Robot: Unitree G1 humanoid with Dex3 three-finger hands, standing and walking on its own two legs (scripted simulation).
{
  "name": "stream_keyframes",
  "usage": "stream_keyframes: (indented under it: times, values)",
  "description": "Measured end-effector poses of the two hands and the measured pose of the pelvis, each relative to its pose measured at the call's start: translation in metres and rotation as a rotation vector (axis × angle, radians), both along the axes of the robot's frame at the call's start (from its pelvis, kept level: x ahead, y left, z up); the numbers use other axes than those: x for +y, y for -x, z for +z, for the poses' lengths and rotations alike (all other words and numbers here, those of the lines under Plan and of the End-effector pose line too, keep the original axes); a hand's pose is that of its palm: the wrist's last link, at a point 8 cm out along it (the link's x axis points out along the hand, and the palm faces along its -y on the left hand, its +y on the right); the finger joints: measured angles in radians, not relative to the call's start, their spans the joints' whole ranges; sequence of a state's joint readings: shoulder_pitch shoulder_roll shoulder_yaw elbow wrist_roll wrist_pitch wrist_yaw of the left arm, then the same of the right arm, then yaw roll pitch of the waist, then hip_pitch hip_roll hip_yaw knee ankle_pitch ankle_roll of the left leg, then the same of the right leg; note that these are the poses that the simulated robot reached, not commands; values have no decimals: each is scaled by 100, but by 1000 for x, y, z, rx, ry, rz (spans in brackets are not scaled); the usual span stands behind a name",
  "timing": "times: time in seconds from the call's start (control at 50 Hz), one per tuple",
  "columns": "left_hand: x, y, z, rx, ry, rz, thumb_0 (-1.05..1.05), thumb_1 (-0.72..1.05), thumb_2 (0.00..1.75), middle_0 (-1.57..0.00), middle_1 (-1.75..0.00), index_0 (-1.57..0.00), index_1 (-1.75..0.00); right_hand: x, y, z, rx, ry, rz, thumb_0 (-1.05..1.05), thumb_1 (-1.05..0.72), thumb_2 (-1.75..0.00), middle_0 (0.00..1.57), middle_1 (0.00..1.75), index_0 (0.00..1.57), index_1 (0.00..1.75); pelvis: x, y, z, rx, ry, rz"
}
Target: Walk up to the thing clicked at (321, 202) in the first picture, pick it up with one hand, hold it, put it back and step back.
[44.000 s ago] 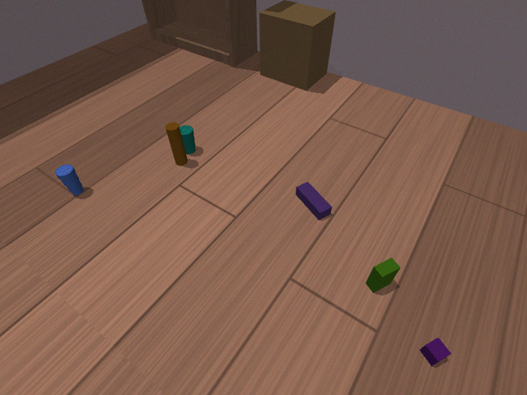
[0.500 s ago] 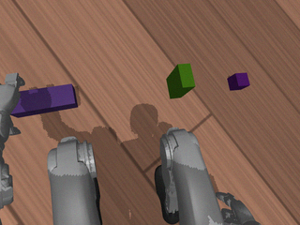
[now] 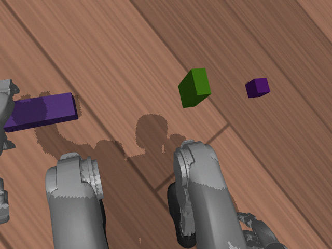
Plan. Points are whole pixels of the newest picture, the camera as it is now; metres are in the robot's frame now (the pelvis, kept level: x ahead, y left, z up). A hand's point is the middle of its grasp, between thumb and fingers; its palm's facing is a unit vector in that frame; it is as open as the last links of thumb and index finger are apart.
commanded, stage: rise first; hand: left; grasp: from above
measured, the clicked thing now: (39, 112) +0.47 +0.32 -0.29
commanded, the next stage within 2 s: approach in 1.12 s
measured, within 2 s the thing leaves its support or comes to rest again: neither
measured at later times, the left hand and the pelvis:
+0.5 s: hand (3, 118) +0.42 +0.36 -0.18, palm faces -0.43 -0.12 -0.89, open 14.3 cm; pelvis +0.00 +0.00 -0.01, yaw -1 degrees
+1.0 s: hand out of the picture +0.42 +0.36 -0.17, palm faces -0.43 -0.11 -0.90, open 14.3 cm; pelvis +0.00 +0.00 +0.00, yaw -1 degrees
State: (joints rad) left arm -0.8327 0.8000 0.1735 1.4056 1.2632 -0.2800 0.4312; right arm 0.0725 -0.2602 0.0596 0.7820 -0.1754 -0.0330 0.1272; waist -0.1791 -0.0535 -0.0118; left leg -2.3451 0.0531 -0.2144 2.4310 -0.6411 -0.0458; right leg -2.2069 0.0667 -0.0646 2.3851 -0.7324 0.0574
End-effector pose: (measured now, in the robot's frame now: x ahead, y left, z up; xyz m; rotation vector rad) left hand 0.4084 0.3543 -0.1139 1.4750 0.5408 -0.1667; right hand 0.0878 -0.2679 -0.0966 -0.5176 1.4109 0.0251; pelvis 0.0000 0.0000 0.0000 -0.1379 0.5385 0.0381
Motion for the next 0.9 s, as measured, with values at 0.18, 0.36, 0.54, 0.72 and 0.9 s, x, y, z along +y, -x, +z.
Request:
stream_keyframes:
  times: [0.18, 0.36, 0.54, 0.72, 0.9]
  values:
    - [-1, -5, -5, 4, 1, 11, 0, -56, 104, -9, -101, -7, -102, 0, 5, -1, 2, 2, 9, 1, -90, -90, 20, 30, 20, 30, 0, 1, -4, -9, 3, -3]
    - [2, -10, -9, 5, 5, 14, 0, -57, 104, -9, -101, -7, -102, 0, 13, 0, 33, 11, 14, 1, -90, -90, 20, 30, 20, 30, 1, 0, -6, -12, 10, -8]
    - [8, -14, -11, 5, 2, 16, 0, -58, 105, -8, -101, -6, -103, 1, 15, 1, 42, 18, 20, 1, -90, -90, 20, 30, 20, 30, 2, 0, -8, -14, 17, -11]
    - [9, -17, -7, -2, -5, 11, 0, -58, 105, -8, -101, -6, -103, 3, 11, 2, 33, 14, 20, 1, -90, -90, 20, 30, 20, 30, 3, -2, -6, -10, 21, -9]
    - [8, -17, -1, -3, -3, 6, 0, -58, 104, -8, -101, -6, -103, 4, 6, 3, 15, 4, 22, 0, -90, -90, 20, 30, 20, 30, 3, -1, -3, -9, 21, -7]
